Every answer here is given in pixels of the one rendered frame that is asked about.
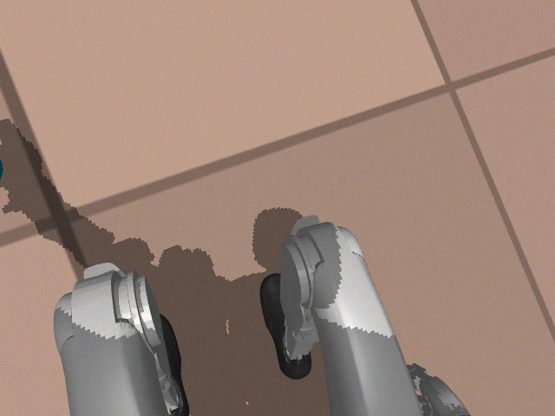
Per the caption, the right robot hand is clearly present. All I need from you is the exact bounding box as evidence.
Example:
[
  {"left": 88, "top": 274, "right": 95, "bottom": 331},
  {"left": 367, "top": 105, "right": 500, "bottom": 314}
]
[{"left": 407, "top": 363, "right": 470, "bottom": 416}]

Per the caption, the right robot foot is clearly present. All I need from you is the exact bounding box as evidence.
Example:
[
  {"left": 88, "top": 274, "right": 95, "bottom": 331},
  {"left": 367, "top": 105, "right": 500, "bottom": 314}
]
[{"left": 260, "top": 273, "right": 311, "bottom": 380}]

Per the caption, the left robot foot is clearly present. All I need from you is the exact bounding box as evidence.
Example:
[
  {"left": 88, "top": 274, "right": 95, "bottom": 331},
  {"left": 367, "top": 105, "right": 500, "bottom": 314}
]
[{"left": 160, "top": 314, "right": 189, "bottom": 416}]

